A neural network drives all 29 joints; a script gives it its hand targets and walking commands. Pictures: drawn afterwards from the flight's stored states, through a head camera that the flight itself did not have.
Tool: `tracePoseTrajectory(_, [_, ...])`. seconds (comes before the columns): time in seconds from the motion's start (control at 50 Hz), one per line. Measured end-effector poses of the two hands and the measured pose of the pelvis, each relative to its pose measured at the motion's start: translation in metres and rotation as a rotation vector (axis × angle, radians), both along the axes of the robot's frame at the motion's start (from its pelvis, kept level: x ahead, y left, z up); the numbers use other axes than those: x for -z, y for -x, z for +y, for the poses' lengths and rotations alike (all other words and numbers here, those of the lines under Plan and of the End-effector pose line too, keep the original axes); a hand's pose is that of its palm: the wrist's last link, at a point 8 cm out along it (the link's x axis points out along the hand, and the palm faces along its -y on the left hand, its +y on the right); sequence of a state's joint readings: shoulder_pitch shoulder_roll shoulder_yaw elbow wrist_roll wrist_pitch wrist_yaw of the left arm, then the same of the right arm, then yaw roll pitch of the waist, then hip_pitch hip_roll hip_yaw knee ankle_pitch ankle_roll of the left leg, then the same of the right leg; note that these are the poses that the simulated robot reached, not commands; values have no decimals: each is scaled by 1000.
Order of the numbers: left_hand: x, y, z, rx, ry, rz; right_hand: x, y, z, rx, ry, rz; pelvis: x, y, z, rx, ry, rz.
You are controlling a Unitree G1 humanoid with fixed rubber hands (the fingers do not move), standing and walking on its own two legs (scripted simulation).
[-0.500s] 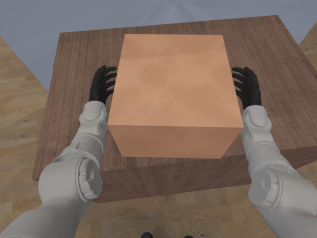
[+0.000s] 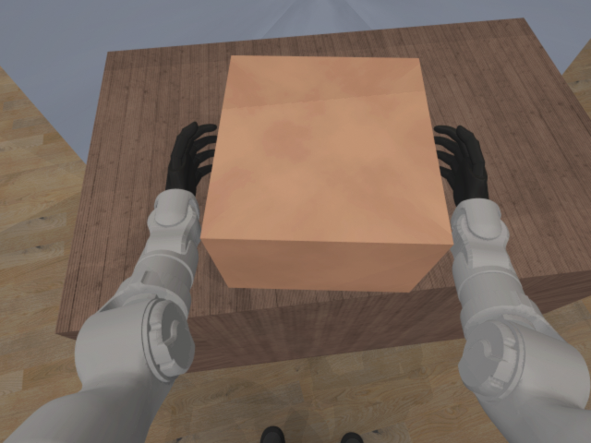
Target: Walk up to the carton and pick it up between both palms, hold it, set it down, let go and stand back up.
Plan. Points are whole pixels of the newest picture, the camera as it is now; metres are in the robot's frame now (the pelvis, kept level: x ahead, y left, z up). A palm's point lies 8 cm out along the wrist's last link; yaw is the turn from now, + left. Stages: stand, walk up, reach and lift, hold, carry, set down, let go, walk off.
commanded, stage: set down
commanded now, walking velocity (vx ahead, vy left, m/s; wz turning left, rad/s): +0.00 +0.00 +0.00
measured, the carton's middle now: (321, 175) +0.50 +0.01 -0.02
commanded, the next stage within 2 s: none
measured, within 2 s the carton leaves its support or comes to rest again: neither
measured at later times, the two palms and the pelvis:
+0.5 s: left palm (184, 183) +0.44 +0.20 +0.03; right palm (467, 188) +0.44 -0.18 +0.04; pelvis +0.00 +0.00 +0.00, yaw +0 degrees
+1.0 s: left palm (155, 187) +0.44 +0.24 +0.02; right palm (465, 182) +0.46 -0.19 +0.02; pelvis -0.02 -0.01 -0.03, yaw -1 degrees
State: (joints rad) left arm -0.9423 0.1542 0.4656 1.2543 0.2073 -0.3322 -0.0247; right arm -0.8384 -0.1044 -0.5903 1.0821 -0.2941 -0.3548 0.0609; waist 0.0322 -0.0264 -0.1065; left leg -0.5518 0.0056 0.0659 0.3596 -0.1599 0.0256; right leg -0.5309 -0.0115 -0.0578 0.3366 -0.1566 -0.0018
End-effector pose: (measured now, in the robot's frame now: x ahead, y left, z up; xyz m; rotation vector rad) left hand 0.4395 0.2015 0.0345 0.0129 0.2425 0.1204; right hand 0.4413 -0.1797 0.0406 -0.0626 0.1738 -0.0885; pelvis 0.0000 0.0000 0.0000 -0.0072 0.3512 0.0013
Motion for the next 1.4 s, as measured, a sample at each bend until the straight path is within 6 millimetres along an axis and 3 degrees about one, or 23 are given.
tracePoseTrajectory(0.6, [1,-1,0,1,-1,5,0,-1,0,-3,18,16,1,3,-3,10,-4,6])
tracePoseTrajectory(0.78, [17,-2,4,-43,-12,109,10,-13,-1,-24,2,134,12,3,-5,36,13,113])
tracePoseTrajectory(0.94, [11,-3,27,-73,-54,76,14,-21,-2,-28,9,136,26,11,-13,14,15,160])
tracePoseTrajectory(1.08, [12,9,60,-125,-107,65,19,-23,-20,2,-2,114,37,24,-17,-4,18,197])
tracePoseTrajectory(1.16, [9,10,63,-125,-107,31,13,-24,-30,3,-8,83,42,31,-18,-8,21,225])
tracePoseTrajectory(1.24, [0,5,54,-94,-89,0,1,-24,-34,-9,-13,61,46,38,-20,-7,20,231])
tracePoseTrajectory(1.4, [-30,-1,41,-66,-58,-21,-33,-21,-32,-20,-23,52,42,45,-20,-1,10,194])
